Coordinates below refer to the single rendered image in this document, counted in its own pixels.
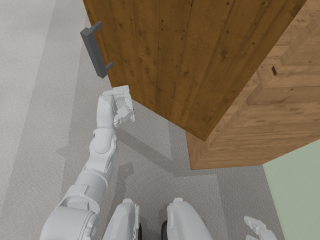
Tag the left robot forearm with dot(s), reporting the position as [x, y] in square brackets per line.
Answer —
[88, 191]

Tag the handle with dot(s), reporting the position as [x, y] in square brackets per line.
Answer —
[93, 50]

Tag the robot left upper arm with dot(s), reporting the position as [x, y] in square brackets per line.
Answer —
[67, 223]

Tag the right robot thigh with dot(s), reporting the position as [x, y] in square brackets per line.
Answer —
[187, 222]

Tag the left robot hand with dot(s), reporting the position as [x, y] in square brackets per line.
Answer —
[107, 108]

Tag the robot right shin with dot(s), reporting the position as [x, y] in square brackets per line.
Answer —
[173, 234]

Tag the cupboard door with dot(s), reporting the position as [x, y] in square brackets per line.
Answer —
[188, 60]

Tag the right robot hand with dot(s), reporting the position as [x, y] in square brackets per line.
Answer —
[259, 228]

